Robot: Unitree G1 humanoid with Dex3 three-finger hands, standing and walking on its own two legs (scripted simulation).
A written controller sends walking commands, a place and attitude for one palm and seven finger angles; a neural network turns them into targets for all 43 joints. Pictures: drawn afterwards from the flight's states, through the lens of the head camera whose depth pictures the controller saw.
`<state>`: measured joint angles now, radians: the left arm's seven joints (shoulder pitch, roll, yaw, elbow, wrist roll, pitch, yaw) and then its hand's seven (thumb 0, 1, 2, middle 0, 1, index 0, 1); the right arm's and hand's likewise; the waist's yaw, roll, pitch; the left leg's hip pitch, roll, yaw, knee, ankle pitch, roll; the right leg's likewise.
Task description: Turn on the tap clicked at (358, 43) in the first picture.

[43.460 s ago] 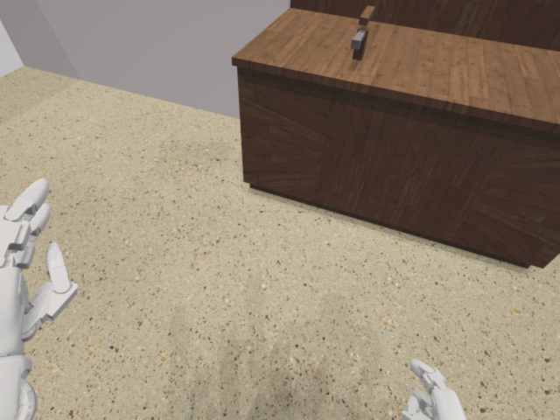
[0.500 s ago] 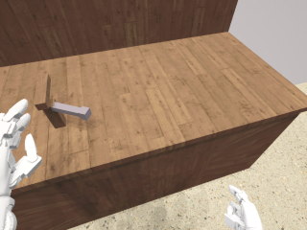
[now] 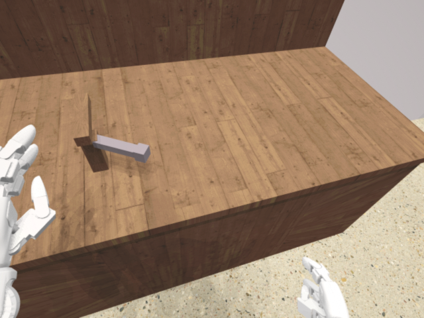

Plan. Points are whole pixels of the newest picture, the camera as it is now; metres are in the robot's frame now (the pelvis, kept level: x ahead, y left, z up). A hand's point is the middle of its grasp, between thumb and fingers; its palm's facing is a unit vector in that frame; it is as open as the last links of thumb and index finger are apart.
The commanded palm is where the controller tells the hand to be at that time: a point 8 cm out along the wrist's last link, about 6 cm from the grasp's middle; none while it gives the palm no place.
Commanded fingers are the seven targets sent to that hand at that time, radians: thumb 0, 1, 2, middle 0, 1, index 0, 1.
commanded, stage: come to a stop and stand still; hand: left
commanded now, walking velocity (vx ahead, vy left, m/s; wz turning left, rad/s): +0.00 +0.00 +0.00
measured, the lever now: (142, 152) +0.42 +0.19 +0.04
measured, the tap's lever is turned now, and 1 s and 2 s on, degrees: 57 57 57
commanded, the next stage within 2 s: look again from close up in 0.18 s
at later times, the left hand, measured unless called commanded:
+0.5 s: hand (61, 194) +0.24 +0.24 +0.16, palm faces +0.36 -0.86 -0.36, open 7.4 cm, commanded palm +0.17 +0.27 +0.17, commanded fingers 0.00 0.90 0.90 -0.20 -0.30 -0.20 -0.30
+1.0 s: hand (71, 233) +0.20 +0.22 +0.13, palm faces +0.36 -0.86 -0.36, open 7.4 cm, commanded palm +0.16 +0.27 +0.16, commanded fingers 0.00 0.90 0.90 -0.20 -0.30 -0.20 -0.30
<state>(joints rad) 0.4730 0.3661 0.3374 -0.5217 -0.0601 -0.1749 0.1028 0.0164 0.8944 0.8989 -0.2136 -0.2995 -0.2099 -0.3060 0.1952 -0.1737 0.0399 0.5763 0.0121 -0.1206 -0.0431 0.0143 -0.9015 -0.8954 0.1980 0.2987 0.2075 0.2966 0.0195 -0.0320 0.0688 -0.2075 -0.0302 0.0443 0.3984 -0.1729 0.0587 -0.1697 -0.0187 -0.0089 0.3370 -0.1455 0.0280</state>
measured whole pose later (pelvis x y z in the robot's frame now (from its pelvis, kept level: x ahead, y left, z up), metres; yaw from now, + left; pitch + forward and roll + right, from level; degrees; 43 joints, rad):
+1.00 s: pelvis +0.01 -0.03 -0.02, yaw +1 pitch +0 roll +0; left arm 0.48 0.37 0.32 -0.44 -0.10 -0.17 0.05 0.02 0.89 0.90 -0.22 -0.30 -0.22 -0.31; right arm 0.15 -0.22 0.02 0.59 -0.01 -0.16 0.00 0.01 -0.90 -0.90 0.20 0.30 0.21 0.30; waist 0.07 -0.01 -0.01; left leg -0.34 0.00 0.02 0.62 -0.29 0.01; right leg -0.32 0.00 -0.06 0.61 -0.30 -0.02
